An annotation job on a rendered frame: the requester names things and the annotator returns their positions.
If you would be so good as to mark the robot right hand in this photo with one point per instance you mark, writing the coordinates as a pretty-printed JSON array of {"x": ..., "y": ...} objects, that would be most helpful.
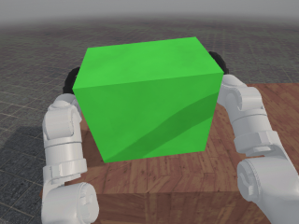
[{"x": 221, "y": 63}]

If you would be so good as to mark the pedestal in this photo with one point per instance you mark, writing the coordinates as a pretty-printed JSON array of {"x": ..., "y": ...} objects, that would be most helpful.
[{"x": 188, "y": 188}]

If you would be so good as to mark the right robot upper arm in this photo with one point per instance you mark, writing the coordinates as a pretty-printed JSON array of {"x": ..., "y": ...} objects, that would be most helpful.
[{"x": 273, "y": 185}]

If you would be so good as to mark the robot left hand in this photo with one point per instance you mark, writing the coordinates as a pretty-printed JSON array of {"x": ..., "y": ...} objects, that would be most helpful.
[{"x": 70, "y": 81}]

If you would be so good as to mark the left robot upper arm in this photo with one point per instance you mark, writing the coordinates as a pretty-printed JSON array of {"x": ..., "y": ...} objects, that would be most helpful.
[{"x": 72, "y": 204}]

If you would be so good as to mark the robot left forearm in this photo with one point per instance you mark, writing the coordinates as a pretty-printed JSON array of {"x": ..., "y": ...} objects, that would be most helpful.
[{"x": 62, "y": 143}]

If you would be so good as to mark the carton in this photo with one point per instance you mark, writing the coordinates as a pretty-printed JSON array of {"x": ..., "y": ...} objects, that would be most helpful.
[{"x": 148, "y": 99}]

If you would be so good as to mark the robot right forearm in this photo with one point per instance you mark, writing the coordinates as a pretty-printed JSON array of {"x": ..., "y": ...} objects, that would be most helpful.
[{"x": 253, "y": 133}]

